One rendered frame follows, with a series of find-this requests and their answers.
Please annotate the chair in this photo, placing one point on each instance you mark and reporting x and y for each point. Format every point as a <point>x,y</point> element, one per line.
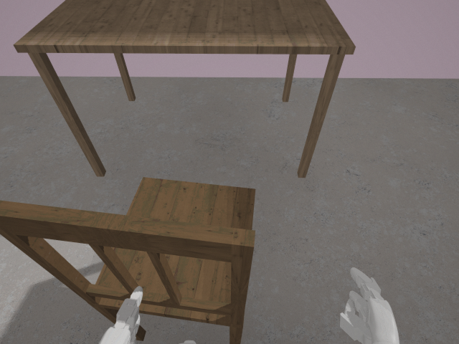
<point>188,245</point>

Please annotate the robot left hand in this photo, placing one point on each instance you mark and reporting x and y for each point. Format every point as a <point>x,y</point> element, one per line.
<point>127,321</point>

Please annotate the robot right hand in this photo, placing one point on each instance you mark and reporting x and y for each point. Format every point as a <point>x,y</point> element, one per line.
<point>375,322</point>

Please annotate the table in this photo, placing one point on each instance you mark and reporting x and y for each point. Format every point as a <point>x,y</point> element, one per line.
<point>188,27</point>

